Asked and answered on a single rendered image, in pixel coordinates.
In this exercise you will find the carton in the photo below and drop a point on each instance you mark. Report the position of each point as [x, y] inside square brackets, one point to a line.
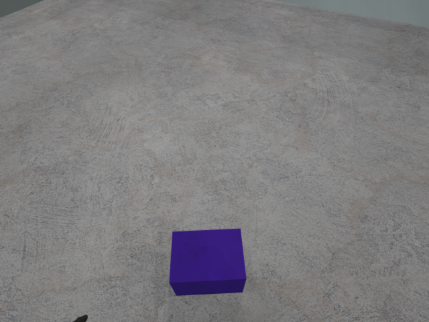
[207, 262]

